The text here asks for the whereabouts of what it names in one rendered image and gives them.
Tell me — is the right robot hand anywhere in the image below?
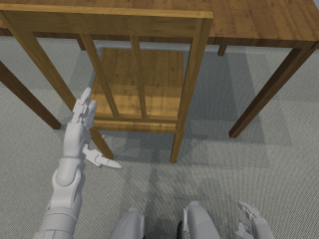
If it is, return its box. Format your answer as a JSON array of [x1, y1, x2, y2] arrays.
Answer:
[[235, 200, 275, 239]]

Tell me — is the robot right thigh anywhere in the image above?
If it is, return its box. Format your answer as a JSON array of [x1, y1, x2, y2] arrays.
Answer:
[[181, 205, 221, 239]]

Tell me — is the chair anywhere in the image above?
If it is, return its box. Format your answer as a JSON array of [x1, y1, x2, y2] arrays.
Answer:
[[0, 3, 213, 163]]

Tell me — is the robot right shin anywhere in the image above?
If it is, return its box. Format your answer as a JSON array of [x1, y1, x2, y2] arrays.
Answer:
[[181, 201, 199, 239]]

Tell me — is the table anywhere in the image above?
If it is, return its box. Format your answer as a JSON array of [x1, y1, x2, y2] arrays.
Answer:
[[0, 0, 319, 138]]

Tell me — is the left robot hand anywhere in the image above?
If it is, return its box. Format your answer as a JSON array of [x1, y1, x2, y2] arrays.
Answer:
[[63, 87, 123, 170]]

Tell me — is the robot left forearm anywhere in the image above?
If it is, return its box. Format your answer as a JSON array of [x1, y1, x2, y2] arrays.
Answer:
[[31, 156, 86, 239]]

